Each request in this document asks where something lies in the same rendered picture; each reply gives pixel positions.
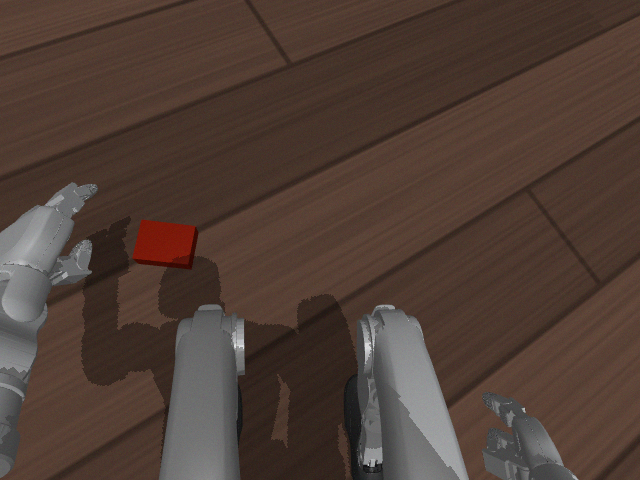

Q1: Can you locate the left robot hand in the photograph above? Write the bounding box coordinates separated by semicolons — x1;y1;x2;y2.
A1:
0;182;98;286

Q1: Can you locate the left robot arm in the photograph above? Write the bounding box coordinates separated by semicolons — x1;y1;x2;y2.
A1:
0;265;52;478

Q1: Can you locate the small box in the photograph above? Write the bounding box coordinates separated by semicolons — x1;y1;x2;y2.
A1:
132;219;198;270

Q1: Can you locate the right robot foot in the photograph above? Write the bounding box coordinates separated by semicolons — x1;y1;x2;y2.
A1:
344;374;384;480

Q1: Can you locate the right robot arm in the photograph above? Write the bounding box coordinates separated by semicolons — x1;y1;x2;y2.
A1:
528;463;578;480

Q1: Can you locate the right robot hand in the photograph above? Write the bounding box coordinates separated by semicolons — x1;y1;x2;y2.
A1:
482;392;564;480

